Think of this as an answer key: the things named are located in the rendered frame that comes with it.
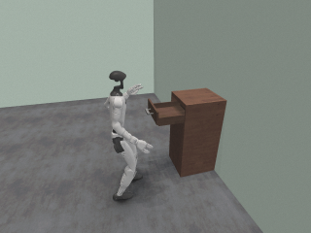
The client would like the drawer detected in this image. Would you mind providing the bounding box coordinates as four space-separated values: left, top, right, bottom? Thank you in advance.
148 98 186 126

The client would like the cabinet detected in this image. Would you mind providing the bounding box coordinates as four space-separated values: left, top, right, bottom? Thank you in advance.
169 87 227 177

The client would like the left robot hand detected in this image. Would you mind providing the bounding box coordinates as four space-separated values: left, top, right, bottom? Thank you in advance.
126 83 143 96

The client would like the robot head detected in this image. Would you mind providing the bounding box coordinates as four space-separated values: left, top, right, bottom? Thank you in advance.
109 71 126 97

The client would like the handle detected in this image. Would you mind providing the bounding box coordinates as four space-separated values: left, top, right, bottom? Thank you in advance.
145 108 154 116

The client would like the right robot hand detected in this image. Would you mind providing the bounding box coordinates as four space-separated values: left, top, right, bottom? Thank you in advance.
135 140 153 153

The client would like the humanoid robot torso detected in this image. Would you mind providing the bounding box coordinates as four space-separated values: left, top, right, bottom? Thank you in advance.
109 93 126 144

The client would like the robot right upper arm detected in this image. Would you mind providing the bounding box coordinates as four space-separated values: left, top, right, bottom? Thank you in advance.
111 97 123 130

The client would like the right robot forearm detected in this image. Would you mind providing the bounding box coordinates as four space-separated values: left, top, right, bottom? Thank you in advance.
113 123 139 145

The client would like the robot left upper arm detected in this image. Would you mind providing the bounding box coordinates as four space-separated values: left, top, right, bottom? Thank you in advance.
104 96 110 110

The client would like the left robot forearm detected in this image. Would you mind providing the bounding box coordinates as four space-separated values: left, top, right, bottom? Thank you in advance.
123 93 129 100

